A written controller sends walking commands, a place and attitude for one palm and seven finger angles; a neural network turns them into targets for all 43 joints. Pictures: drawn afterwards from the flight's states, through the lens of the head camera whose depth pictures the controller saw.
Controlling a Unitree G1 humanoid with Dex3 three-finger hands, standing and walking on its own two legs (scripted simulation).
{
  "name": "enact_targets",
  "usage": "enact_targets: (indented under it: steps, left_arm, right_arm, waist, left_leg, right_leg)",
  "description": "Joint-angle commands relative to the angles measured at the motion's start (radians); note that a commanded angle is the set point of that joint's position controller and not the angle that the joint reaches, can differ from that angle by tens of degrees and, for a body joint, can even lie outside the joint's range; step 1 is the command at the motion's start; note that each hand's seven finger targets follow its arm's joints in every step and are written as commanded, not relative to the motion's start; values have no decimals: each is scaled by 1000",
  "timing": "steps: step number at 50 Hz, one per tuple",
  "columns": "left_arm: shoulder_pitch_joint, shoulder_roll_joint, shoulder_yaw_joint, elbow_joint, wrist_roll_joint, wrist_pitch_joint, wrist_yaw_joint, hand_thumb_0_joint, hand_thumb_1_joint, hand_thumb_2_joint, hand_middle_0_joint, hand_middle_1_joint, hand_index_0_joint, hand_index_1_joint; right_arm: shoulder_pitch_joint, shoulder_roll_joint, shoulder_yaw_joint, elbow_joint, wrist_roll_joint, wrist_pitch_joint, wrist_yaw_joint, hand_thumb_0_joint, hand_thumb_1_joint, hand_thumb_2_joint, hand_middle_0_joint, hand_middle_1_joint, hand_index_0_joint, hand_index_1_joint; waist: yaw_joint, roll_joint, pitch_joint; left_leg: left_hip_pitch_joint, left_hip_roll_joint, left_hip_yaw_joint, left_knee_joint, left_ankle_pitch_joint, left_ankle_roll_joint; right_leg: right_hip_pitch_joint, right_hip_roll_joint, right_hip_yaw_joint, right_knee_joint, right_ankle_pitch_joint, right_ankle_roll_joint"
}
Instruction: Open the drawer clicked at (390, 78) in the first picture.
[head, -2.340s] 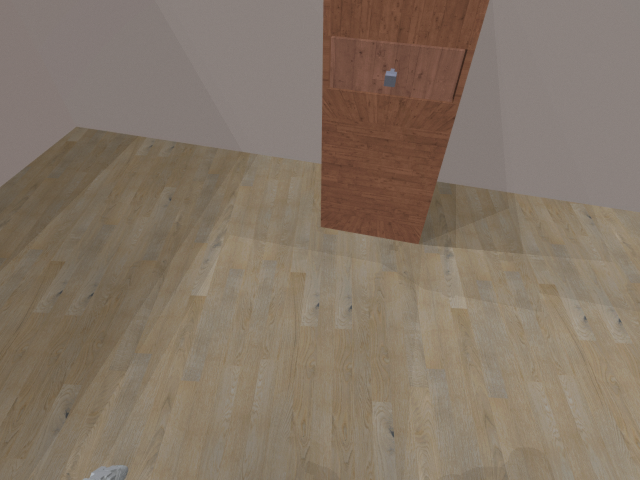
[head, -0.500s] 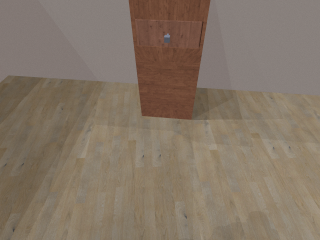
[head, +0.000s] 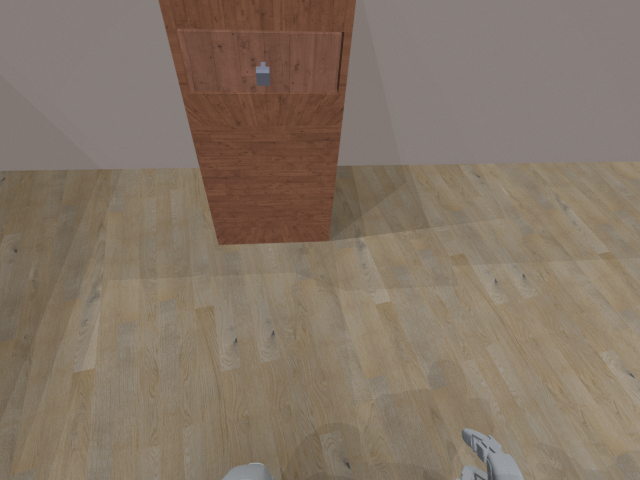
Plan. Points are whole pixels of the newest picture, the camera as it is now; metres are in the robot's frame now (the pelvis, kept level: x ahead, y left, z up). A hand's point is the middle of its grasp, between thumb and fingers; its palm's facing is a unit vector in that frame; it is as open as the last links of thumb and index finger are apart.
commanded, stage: walk to a spot facing it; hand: left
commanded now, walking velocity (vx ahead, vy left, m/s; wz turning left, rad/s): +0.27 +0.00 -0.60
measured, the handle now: (263, 72) +0.97 +0.27 -0.02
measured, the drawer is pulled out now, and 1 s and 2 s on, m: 0.00 0.00 0.00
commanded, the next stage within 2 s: turn to face it in 2.00 s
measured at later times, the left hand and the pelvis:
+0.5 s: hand (278, 327) +0.36 +0.12 -0.14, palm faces -0.34 -0.91 -0.24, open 7.4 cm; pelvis +0.14 -0.01 -0.01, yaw -18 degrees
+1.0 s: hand (243, 320) +0.37 +0.18 -0.15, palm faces -0.50 -0.85 -0.18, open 7.4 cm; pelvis +0.21 +0.04 +0.02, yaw -36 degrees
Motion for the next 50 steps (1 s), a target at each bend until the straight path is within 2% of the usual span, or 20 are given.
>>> enact_targets:
  steps: [1, 4, 6, 11, 16, 18, 19, 20, 21, 22, 24, 27, 32, 36, 37, 38, 39, 41, 44, 50]
  left_arm:
    - [-123, 78, 26, -130, 13, -19, -15, 0, 900, 900, -200, -300, -200, -300]
    - [-98, 52, 26, -118, 23, 17, -39, 0, 900, 900, -200, -300, -200, -300]
    - [-120, 41, 22, -132, 20, 34, -40, 0, 900, 900, -200, -300, -200, -300]
    - [-259, 29, 10, -191, 19, 51, -43, 0, 900, 900, -200, -300, -200, -300]
    - [-341, 54, 8, -227, 18, 47, -39, 0, 900, 900, -200, -300, -200, -300]
    - [-271, 92, 12, -214, 19, 36, -30, 0, 900, 900, -200, -300, -200, -300]
    - [-168, 142, 22, -187, 21, 21, -24, 0, 900, 900, -200, -300, -200, -300]
    - [-67, 272, 48, -168, 23, 5, -10, 0, 900, 900, -200, -300, -200, -300]
    - [0, 342, 59, -148, -8, 8, 4, 0, 900, 900, -200, -300, -200, -300]
    - [-33, 325, 57, -164, -12, 16, 17, 0, 900, 900, -200, -300, -200, -300]
    - [-222, 252, 37, -216, -6, 33, 31, 0, 900, 900, -200, -300, -200, -300]
    - [-349, 222, 24, -250, 9, 41, 30, 0, 900, 900, -200, -300, -200, -300]
    - [-328, 225, 31, -246, 14, 53, 15, 0, 900, 900, -200, -300, -200, -300]
    - [-331, 211, 35, -258, 5, 65, 11, 0, 900, 900, -200, -300, -200, -300]
    - [-329, 167, 28, -272, -1, 70, 8, 0, 900, 900, -200, -300, -200, -300]
    - [-299, 99, 16, -292, -9, 71, -2, 0, 900, 900, -200, -300, -200, -300]
    - [-288, 115, 23, -289, 7, 74, -5, 0, 900, 900, -200, -300, -200, -300]
    - [-277, 147, 48, -249, 17, 71, -21, 0, 900, 900, -200, -300, -200, -300]
    - [-232, 106, 40, -217, 11, 77, -28, 0, 900, 900, -200, -300, -200, -300]
    - [-295, 77, 26, -227, 7, 83, -25, 0, 900, 900, -200, -300, -200, -300]
  right_arm:
    - [259, -195, -50, 21, -2, -2, -27, 0, -900, -900, 200, 300, 200, 300]
    - [185, -112, -28, 23, -2, -19, -33, 0, -900, -900, 200, 300, 200, 300]
    - [205, -115, -27, 36, 1, -22, -37, 0, -900, -900, 200, 300, 200, 300]
    - [238, -150, -40, 58, -2, -7, -35, 0, -900, -900, 200, 300, 200, 300]
    - [253, -189, -54, 61, -6, 18, -29, 0, -900, -900, 200, 300, 200, 300]
    - [252, -211, -60, 53, -2, 28, -24, 0, -900, -900, 200, 300, 200, 300]
    - [261, -209, -55, 43, 3, 32, -18, 0, -900, -900, 200, 300, 200, 300]
    - [294, -150, -40, 11, 15, 38, -9, 0, -900, -900, 200, 300, 200, 300]
    - [250, -139, -34, -24, 16, 42, -25, 0, -900, -900, 200, 300, 200, 300]
    - [200, -147, -32, -36, 16, 48, -35, 0, -900, -900, 200, 300, 200, 300]
    - [174, -160, -31, -29, 8, 67, -34, 0, -900, -900, 200, 300, 200, 300]
    - [245, -133, -29, 0, -2, 105, -31, 0, -900, -900, 200, 300, 200, 300]
    - [218, -120, -28, -34, 4, 93, -26, 0, -900, -900, 200, 300, 200, 300]
    - [273, -119, -32, -37, 13, 71, -36, 0, -900, -900, 200, 300, 200, 300]
    - [298, -159, -39, -35, 11, 62, -42, 0, -900, -900, 200, 300, 200, 300]
    - [296, -254, -57, -53, 0, 55, -41, 0, -900, -900, 200, 300, 200, 300]
    - [239, -289, -62, -67, -4, 59, -39, 0, -900, -900, 200, 300, 200, 300]
    - [125, -213, -44, -92, -6, 50, -44, 0, -900, -900, 200, 300, 200, 300]
    - [111, -168, -38, -83, -2, 44, -46, 0, -900, -900, 200, 300, 200, 300]
    - [228, -181, -61, -18, -2, 54, -40, 0, -900, -900, 200, 300, 200, 300]
  waist:
    - [-128, 215, -28]
    - [-53, 180, 2]
    - [-51, 163, -8]
    - [-76, 145, 1]
    - [-96, 168, -5]
    - [-52, 133, -59]
    - [3, 68, -125]
    - [37, -190, -254]
    - [53, -227, -319]
    - [48, -145, -305]
    - [-29, -90, -187]
    - [-107, -92, -109]
    - [-90, -139, -94]
    - [-124, -136, -116]
    - [-139, -15, -122]
    - [-133, 310, -110]
    - [-116, 369, -78]
    - [-71, 188, -9]
    - [-64, 167, -43]
    - [-118, 168, -57]
  left_leg:
    - [321, 391, -458, -426, -341, 127]
    - [211, 293, -168, -406, -38, 92]
    - [216, 281, -58, -386, 151, 112]
    - [282, 275, 97, -326, 368, 116]
    - [301, 293, 150, -211, 448, 98]
    - [296, 283, 176, -24, 577, 66]
    - [195, 253, 203, 188, 523, 18]
    - [-103, 123, 219, 506, -79, -50]
    - [-230, 29, 80, 735, -471, -75]
    - [-225, 57, -51, 751, -428, -67]
    - [-202, 110, -75, 684, -302, -76]
    - [-46, 77, -38, 540, -226, -83]
    - [28, 9, -6, 268, -208, -68]
    - [226, -26, 12, -49, -95, -54]
    - [315, 47, -76, -206, -120, -27]
    - [350, 306, -376, -371, -160, 53]
    - [250, 452, -475, -428, -199, 124]
    - [138, 341, -309, -404, -136, 121]
    - [234, 254, -77, -327, 153, 96]
    - [384, 302, -1, -285, 332, 131]
  right_leg:
    - [-522, -84, -87, 572, 59, -10]
    - [-460, -135, -123, 504, 187, 16]
    - [-450, -147, -143, 437, 209, 35]
    - [-426, -143, -207, 140, 261, 49]
    - [-290, -93, -255, -44, 260, 21]
    - [-135, -49, -288, -143, 266, -1]
    - [79, -55, -274, -248, 384, -19]
    - [375, -327, 93, -268, 746, -126]
    - [398, -499, 304, -298, 1161, -248]
    - [318, -454, 259, -310, 1079, -249]
    - [121, -374, 151, -363, 762, -207]
    - [-175, -282, 53, -431, 501, -154]
    - [-223, -226, 118, -434, 298, -148]
    - [-278, -184, 151, -344, 314, -93]
    - [-352, -116, 101, -247, 240, -42]
    - [-490, 20, -48, 17, 21, 24]
    - [-505, -2, -99, 249, -87, 55]
    - [-463, -45, -86, 434, 42, 65]
    - [-448, -70, -126, 467, 129, 87]
    - [-425, -101, -189, 257, 61, 101]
